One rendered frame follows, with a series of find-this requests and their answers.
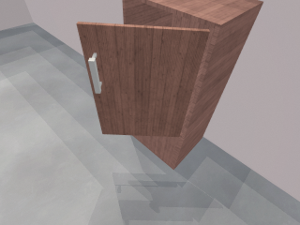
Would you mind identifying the cupboard door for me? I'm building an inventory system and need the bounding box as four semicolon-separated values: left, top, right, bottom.
76;22;210;138

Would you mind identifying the handle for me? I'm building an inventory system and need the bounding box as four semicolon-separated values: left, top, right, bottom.
88;52;102;94

